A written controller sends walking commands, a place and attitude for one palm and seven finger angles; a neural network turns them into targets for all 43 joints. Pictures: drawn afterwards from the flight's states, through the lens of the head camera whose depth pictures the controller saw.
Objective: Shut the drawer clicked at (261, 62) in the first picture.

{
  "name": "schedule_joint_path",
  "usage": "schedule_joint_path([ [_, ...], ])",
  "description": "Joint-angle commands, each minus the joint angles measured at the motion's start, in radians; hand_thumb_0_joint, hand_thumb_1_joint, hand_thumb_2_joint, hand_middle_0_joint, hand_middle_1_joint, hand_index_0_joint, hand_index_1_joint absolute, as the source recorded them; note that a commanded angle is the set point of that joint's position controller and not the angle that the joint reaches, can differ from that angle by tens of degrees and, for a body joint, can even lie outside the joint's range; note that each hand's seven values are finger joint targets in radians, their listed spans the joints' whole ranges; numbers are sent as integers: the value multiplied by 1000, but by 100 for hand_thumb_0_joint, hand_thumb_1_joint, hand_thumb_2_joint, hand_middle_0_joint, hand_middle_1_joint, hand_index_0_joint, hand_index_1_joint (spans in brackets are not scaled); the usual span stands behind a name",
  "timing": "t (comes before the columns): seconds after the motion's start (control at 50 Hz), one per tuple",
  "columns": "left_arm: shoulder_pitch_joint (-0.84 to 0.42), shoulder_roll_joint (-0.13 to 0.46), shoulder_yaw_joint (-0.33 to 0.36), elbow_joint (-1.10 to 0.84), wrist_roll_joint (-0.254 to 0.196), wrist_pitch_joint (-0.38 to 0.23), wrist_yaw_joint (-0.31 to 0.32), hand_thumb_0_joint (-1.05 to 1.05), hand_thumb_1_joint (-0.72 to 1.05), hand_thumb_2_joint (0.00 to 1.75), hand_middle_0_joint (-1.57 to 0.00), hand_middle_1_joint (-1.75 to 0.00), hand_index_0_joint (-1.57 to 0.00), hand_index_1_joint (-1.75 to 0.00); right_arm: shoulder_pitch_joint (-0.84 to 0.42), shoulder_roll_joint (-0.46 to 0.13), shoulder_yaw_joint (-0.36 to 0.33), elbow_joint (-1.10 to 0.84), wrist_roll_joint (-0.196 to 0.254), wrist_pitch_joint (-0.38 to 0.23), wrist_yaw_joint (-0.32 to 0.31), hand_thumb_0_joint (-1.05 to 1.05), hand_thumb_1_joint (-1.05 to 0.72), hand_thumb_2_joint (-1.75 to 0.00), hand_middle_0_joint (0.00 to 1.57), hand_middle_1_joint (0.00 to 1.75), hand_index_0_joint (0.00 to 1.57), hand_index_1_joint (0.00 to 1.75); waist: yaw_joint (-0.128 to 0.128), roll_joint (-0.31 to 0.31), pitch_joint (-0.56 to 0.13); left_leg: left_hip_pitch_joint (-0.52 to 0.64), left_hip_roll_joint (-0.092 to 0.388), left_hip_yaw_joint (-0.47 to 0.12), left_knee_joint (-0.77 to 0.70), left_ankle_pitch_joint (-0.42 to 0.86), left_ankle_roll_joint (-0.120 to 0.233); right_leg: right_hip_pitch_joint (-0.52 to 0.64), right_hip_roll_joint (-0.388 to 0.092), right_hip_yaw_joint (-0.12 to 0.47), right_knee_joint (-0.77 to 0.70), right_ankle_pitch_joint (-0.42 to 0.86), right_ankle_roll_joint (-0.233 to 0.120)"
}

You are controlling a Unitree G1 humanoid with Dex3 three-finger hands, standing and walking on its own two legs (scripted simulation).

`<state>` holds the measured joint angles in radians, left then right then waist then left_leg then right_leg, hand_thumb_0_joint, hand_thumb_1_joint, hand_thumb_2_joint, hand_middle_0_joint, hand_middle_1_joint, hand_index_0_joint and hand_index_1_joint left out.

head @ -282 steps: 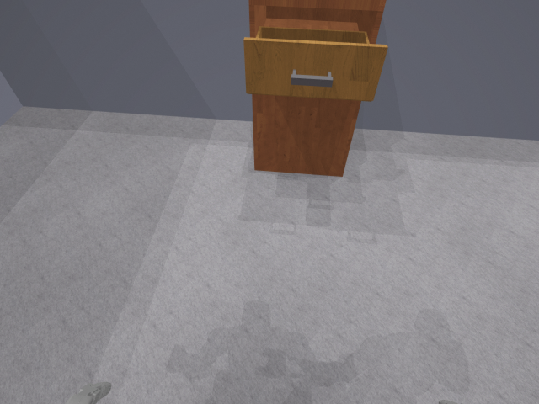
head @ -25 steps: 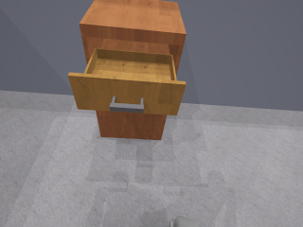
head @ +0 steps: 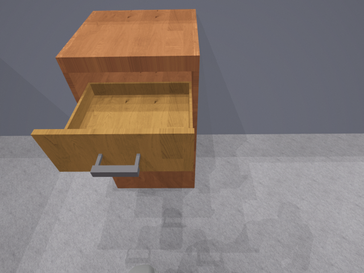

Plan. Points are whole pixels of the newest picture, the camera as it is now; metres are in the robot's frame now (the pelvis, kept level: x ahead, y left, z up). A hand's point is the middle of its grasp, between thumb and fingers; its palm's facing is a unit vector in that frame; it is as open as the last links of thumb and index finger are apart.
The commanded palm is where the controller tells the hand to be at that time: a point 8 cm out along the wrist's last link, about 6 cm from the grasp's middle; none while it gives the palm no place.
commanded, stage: take the last steps up to it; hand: left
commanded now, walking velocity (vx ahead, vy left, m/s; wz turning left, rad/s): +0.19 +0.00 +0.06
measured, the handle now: (117, 164) +0.41 +0.20 -0.04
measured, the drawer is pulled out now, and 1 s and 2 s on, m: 0.30 0.30 0.30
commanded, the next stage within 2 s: come to a stop and stand still in 0.16 s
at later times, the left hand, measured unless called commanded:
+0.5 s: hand out of the picture +0.03 +0.17 -0.18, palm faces +0.08 -0.99 -0.14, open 7.3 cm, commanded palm none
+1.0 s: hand out of the picture +0.09 +0.15 -0.15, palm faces +0.10 -0.95 -0.28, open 7.3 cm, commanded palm none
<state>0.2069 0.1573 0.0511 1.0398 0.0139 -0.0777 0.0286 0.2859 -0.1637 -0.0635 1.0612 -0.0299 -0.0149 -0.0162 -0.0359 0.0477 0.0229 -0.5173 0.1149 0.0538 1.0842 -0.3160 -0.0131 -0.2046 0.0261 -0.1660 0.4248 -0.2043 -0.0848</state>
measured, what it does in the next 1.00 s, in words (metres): steps on the spot: left foot, then right foot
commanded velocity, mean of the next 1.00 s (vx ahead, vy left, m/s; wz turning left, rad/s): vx -0.01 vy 0.04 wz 0.01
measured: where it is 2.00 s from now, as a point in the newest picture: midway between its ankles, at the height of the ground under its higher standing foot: outside the picture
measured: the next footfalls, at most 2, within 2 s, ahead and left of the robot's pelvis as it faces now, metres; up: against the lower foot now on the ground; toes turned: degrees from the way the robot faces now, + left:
left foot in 0.28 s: +0.15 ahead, +0.12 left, +0.00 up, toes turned +7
right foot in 0.64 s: +0.12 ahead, -0.13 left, +0.00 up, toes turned -3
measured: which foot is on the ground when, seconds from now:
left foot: up 0.00-0.26, down 0.28-0.70, up 0.72-1.00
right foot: down 0.00-0.30, up 0.32-0.62, down 0.64-1.00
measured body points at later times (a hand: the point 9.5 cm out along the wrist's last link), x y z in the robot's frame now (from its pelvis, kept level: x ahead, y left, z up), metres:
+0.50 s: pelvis +0.08 +0.02 +0.00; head +0.10 +0.03 +0.45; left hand +0.03 +0.22 -0.17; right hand +0.18 -0.20 -0.15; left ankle +0.11 +0.12 -0.74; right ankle +0.09 -0.12 -0.72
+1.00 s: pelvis +0.05 -0.04 +0.01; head +0.08 -0.07 +0.46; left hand +0.08 +0.20 -0.13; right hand +0.06 -0.28 -0.17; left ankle +0.01 +0.11 -0.69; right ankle +0.08 -0.12 -0.74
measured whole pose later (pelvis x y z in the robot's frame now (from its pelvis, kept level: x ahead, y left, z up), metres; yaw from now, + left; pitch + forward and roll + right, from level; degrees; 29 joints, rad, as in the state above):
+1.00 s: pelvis +0.05 -0.04 +0.01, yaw +2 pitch +0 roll +3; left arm 0.22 0.15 0.05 1.05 0.03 -0.01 0.04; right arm 0.26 -0.20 -0.06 1.10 -0.02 0.06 -0.01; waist 0.02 0.02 0.05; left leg -0.32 0.00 0.02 0.83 -0.43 -0.04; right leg -0.25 -0.05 -0.07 0.43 -0.19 -0.05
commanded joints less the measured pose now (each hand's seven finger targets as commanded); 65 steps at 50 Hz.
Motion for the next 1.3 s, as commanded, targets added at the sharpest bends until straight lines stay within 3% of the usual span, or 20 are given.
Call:
schedule_joint_path([
  [0.0,115,71,-2,2,5,-2,-5,0,90,90,-20,-30,-20,-30,66,3,1,-28,3,10,17,0,-90,-90,20,30,20,30,11,-173,54,38,19,-4,-126,66,-16,-77,-278,199,-252,177,-89],
  [0.14,218,116,4,47,12,2,-5,0,90,90,-20,-30,-20,-30,-137,-15,9,-83,11,-15,24,0,-90,-90,20,30,20,30,73,-119,57,98,-27,22,-407,15,-6,66,-317,247,-196,264,-101],
  [0.22,227,98,-2,75,0,14,-6,0,90,90,-20,-30,-20,-30,-42,-37,17,-35,10,-38,9,0,-90,-90,20,30,20,30,29,-79,-7,375,-64,39,-653,166,16,38,-227,170,-7,309,-25],
  [0.26,255,20,-21,63,-7,18,-6,0,90,90,-20,-30,-20,-30,87,-159,0,-6,6,-45,-10,0,-90,-90,20,30,20,30,0,178,-97,629,223,-260,-693,604,156,-197,-78,42,299,-96,72],
  [0.28,242,21,-28,67,-5,24,3,0,90,90,-20,-30,-20,-30,72,-149,7,1,12,-30,-18,0,-90,-90,20,30,20,30,9,150,-76,573,296,-284,-739,777,226,-214,-72,83,413,-389,87],
  [0.36,265,10,-31,111,-1,67,13,0,90,90,-20,-30,-20,-30,-90,-87,42,-13,20,-21,-40,0,-90,-90,20,30,20,30,66,60,18,369,201,-139,-763,836,185,-92,-125,157,349,-283,107],
  [0.54,235,35,-2,58,11,114,10,0,90,90,-20,-30,-20,-30,-123,-123,-5,-26,19,15,-36,0,-90,-90,20,30,20,30,68,95,18,239,161,-117,-779,392,166,-27,-94,124,272,-151,102],
  [0.58,258,39,-1,57,12,105,11,0,90,90,-20,-30,-20,-30,-139,-114,-6,-33,19,21,-28,0,-90,-90,20,30,20,30,88,88,18,207,110,-100,-736,237,126,18,-91,132,123,-36,98],
  [0.64,151,137,-7,31,10,71,11,0,90,90,-20,-30,-20,-30,-86,-19,12,-29,31,33,-7,0,-90,-90,20,30,20,30,31,-156,8,287,-68,7,-597,-1,6,-89,-268,351,-149,19,21],
  [0.68,98,156,0,15,7,61,12,0,90,90,-20,-30,-20,-30,-69,-34,11,-13,17,45,-2,0,-90,-90,20,30,20,30,39,-267,32,303,-63,-2,-547,-18,-5,-143,-295,398,-219,-69,-18],
  [0.74,79,164,5,5,1,62,14,0,90,90,-20,-30,-20,-30,-31,-51,13,9,18,40,-1,0,-90,-90,20,30,20,30,46,-178,35,263,-65,-15,-533,11,-5,-62,-305,386,-197,11,-41],
  [0.9,144,189,45,6,11,66,33,0,90,90,-20,-30,-20,-30,-39,-78,-4,-31,12,57,-2,0,-90,-90,20,30,20,30,100,-159,7,50,-77,-78,-206,-126,-25,132,-391,397,-124,363,-130],
  [0.96,139,192,48,-8,15,69,34,0,90,90,-20,-30,-20,-30,-32,-67,-4,-43,14,58,2,0,-90,-90,20,30,20,30,101,-170,-40,71,-83,-69,-227,-121,-31,155,-370,370,-115,340,-121],
  [1.04,101,190,45,-17,21,74,20,0,90,90,-20,-30,-20,-30,-12,-51,1,-44,17,44,9,0,-90,-90,20,30,20,30,94,-243,-54,193,-97,-28,-385,-103,-23,66,-323,358,-175,34,-91],
  [1.1,51,175,35,-13,13,80,12,0,90,90,-20,-30,-20,-30,71,-29,12,-7,15,27,5,0,-90,-90,20,30,20,30,42,-232,-28,416,-120,7,-629,31,-12,-111,-250,312,-186,-233,-21],
  [1.14,48,121,17,-11,7,85,3,0,90,90,-20,-30,-20,-30,134,-59,11,21,12,9,-5,0,-90,-90,20,30,20,30,15,-111,-12,511,-66,-60,-754,21,1,-224,-156,247,-68,-299,41],
  [1.18,49,47,2,-25,2,89,-3,0,90,90,-20,-30,-20,-30,107,-162,-1,-3,-1,6,-14,0,-90,-90,20,30,20,30,11,151,91,285,189,-394,-986,-341,111,-241,-45,111,199,-227,89],
  [1.22,58,52,7,-5,17,90,-9,0,90,90,-20,-30,-20,-30,4,-142,9,-28,-3,2,-16,0,-90,-90,20,30,20,30,43,103,134,150,185,-390,-1029,-346,146,-194,-62,159,355,-186,85],
  [1.24,79,58,9,6,20,93,-12,0,90,90,-20,-30,-20,-30,-4,-130,13,-24,1,-4,-20,0,-90,-90,20,30,20,30,53,167,143,164,164,-368,-1019,-275,147,-211,-65,167,402,-181,86],
  [1.28,120,61,10,22,15,92,-17,0,90,90,-20,-30,-20,-30,-10,-105,20,-22,6,-8,-27,0,-90,-90,20,30,20,30,62,126,153,213,129,-275,-971,-108,143,-243,-73,178,442,-148,94],
])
